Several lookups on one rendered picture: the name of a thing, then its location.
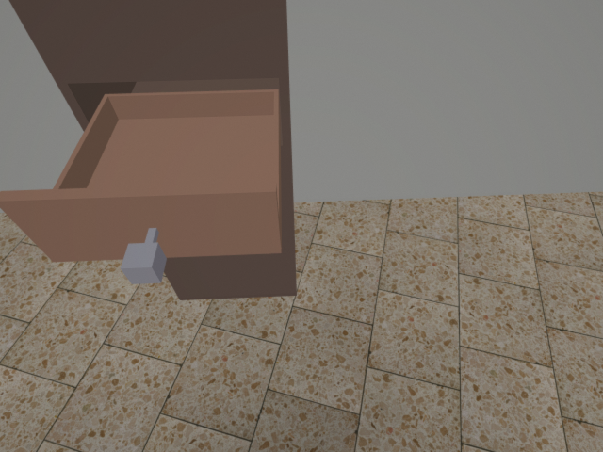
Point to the drawer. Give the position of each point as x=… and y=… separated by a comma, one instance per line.
x=203, y=167

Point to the cabinet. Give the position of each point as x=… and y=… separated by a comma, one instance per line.
x=98, y=47

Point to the handle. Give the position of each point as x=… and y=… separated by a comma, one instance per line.
x=144, y=262

